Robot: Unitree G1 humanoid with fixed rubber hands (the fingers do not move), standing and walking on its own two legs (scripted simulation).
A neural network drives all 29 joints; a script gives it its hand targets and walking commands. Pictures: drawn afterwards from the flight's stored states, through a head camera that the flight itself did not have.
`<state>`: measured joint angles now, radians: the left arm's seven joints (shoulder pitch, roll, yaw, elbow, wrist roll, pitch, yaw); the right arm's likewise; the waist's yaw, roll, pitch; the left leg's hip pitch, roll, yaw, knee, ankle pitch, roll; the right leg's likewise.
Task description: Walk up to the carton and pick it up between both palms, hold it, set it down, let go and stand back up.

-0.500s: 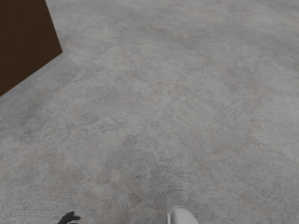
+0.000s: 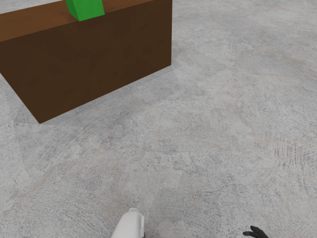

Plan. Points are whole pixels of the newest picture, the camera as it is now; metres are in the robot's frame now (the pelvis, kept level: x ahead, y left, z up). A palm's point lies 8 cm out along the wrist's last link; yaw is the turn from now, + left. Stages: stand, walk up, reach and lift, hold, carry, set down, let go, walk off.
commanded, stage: walk up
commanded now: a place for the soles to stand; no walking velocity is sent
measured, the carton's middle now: out of the picture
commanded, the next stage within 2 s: none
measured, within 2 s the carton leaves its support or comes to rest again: neither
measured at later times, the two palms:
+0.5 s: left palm (88, 160) +0.37 +0.29 -0.11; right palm (235, 174) +0.35 -0.21 -0.13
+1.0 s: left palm (92, 160) +0.38 +0.28 -0.13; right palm (179, 87) +0.79 -0.03 -0.11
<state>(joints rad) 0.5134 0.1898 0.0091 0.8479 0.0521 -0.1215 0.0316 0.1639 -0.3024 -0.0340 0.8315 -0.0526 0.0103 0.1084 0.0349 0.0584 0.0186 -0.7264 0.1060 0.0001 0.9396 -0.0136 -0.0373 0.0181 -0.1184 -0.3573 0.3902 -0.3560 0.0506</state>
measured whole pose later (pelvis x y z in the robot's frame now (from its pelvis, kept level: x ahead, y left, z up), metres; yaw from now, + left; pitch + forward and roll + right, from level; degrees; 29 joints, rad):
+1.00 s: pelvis +0.56 +0.11 -0.01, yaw +24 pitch -1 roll -2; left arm 0.58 0.20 0.01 0.92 0.05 -0.09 0.01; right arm 0.14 -0.22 -0.02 0.78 -0.07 -0.04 0.08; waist 0.06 0.04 0.05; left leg -0.58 0.08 0.07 0.66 -0.01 0.02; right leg 0.04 -0.11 -0.26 0.42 -0.41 0.06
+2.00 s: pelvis +0.95 +0.38 -0.03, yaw +21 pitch -3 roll -1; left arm 0.49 0.22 0.03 0.85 0.06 -0.04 0.00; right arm 0.21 -0.22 -0.01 0.80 -0.06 -0.04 0.05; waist 0.05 0.00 0.07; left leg -0.44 0.08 0.08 0.74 -0.24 0.00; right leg -0.17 -0.15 0.00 0.82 -0.51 0.00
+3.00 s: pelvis +1.10 +0.58 -0.02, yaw +13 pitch -2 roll +0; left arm 0.23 0.27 0.03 0.83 0.03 0.06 0.02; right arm 0.14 -0.20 0.00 0.79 -0.03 0.02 -0.03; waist -0.01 -0.04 0.11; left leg -0.39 0.11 0.11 0.63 -0.20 -0.01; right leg -0.34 -0.03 -0.02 0.89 -0.56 0.04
